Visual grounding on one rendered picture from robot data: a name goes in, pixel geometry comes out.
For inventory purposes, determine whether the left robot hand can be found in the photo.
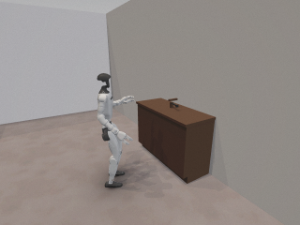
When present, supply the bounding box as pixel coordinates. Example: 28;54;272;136
120;96;134;104

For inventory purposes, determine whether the robot torso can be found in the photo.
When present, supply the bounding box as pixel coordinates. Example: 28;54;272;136
97;91;113;133

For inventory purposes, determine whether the counter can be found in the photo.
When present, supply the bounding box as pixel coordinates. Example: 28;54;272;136
136;97;216;184

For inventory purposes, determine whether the right robot forearm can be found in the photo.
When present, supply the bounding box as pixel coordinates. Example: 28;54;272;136
97;115;119;135

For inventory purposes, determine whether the right robot hand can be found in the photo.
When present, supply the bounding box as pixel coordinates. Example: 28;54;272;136
116;131;133;145

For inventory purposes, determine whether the left robot forearm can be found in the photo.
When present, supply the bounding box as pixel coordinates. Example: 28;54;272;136
112;99;122;107

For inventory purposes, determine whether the robot right upper arm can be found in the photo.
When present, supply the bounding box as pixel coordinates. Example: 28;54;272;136
97;94;107;120

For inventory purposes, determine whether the right robot shin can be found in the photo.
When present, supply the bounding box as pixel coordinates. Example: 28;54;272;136
109;158;119;184

